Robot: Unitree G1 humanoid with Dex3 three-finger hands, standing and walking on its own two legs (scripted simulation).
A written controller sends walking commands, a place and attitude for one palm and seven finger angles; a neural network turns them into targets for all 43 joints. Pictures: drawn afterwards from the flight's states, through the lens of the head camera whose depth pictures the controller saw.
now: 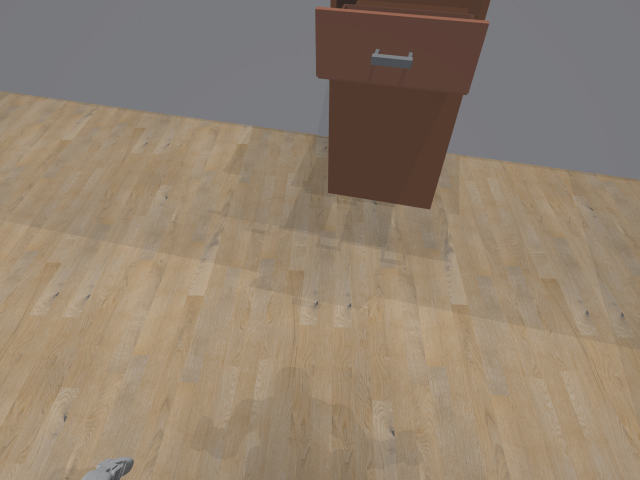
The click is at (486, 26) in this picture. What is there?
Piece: drawer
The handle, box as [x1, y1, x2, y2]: [371, 49, 412, 68]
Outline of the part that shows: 371,57 371,64 410,68 412,52 409,52 408,56 405,57 379,54 379,49 376,49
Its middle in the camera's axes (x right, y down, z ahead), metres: +0.19 -0.48 +1.02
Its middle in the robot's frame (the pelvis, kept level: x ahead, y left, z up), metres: +1.10 -0.13 +0.03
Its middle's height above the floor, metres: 0.80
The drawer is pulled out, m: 0.29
